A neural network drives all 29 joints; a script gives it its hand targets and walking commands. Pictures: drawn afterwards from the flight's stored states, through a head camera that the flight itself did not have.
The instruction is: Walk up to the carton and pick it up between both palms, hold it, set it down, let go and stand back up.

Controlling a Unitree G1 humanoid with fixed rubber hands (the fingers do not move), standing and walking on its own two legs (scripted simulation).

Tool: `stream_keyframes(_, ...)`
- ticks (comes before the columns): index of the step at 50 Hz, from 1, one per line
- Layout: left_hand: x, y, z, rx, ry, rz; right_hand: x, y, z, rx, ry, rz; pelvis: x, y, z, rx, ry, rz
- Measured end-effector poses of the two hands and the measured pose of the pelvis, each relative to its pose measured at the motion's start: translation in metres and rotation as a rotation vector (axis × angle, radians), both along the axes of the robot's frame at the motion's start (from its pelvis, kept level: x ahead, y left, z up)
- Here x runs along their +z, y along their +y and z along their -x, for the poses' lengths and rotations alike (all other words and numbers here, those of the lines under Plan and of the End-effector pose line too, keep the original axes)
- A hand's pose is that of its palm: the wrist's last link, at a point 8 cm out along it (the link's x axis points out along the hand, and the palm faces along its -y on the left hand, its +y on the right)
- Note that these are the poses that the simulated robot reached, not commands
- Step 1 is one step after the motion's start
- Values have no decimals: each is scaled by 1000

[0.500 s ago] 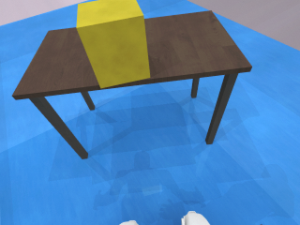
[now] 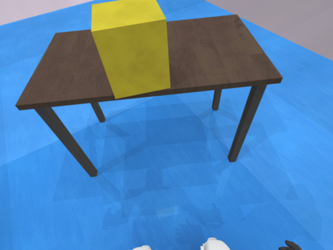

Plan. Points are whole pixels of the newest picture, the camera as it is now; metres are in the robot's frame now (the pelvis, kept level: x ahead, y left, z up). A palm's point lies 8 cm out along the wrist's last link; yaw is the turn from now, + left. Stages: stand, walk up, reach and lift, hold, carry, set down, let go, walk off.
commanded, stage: walk up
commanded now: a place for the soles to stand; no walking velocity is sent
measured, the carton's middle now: (133, 48) +0.75 +0.11 +0.09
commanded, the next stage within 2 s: none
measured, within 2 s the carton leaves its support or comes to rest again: neither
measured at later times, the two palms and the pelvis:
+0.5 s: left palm out of the picture +0.02 +0.35 -0.11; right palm out of the picture +0.12 -0.28 -0.11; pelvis +0.04 +0.04 -0.01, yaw +2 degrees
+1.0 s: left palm out of the picture +0.14 +0.33 -0.07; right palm (287, 230) +0.19 -0.29 -0.11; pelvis +0.13 +0.02 +0.01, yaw +1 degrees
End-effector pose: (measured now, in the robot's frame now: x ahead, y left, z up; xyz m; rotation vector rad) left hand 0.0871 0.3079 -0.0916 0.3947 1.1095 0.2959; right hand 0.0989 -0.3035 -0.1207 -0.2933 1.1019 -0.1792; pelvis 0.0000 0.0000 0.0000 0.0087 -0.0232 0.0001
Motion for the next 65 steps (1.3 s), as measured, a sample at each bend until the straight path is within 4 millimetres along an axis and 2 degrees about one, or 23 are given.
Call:
stream_keyframes(4,-3,6,4,0,-1,9,2,6,6,10,-1,12,0,7,4,-1,-6,5)
stream_keyframes(8,-2,3,4,-2,-12,17,2,4,17,12,20,15,0,5,7,2,-11,8)
stream_keyframes(12,0,-4,14,2,-4,36,2,-3,24,7,30,2,1,-2,-2,3,-3,1)
stream_keyframes(15,0,-2,36,27,32,29,1,-3,16,11,22,-1,1,-2,-9,9,-1,-6)
stream_keyframes(19,0,9,64,67,99,29,4,4,0,28,12,-3,3,8,-18,21,-7,-5)
stream_keyframes(23,-7,26,74,92,131,48,9,19,-16,48,6,9,0,27,-29,30,-13,11)
stream_keyframes(25,-16,38,66,93,133,58,8,28,-20,55,-7,25,-5,40,-36,29,-20,17)
stream_keyframes(27,-21,46,50,77,129,60,4,37,-16,45,-7,29,-9,49,-43,13,-43,15)
stream_keyframes(31,-12,51,-1,44,45,67,8,49,0,9,46,6,1,54,-55,9,-77,19)
stream_keyframes(35,0,48,-43,15,-14,69,11,46,4,-6,83,-1,7,51,-68,7,-83,15)
stream_keyframes(40,6,34,-76,-5,-23,52,4,34,-6,-9,121,-20,6,37,-87,4,-50,-7)
stream_keyframes(43,8,23,-83,-1,-26,38,-3,23,-22,-4,135,-34,4,24,-101,12,-35,-17)
stream_keyframes(47,14,19,-69,25,45,29,2,16,-62,6,104,-36,11,18,-119,15,-16,-26)
stream_keyframes(52,16,24,-50,59,135,30,10,21,-117,33,41,-27,14,23,-139,18,-8,-25)
stream_keyframes(56,8,34,-47,82,173,50,16,33,-158,59,2,-6,12,35,-155,23,-8,-5)
stream_keyframes(61,-9,57,-63,96,182,83,27,60,-207,81,-47,30,7,63,-180,27,-7,33)
stream_keyframes(65,-30,86,-101,79,143,107,24,88,-232,97,-73,59,-6,94,-200,29,-34,49)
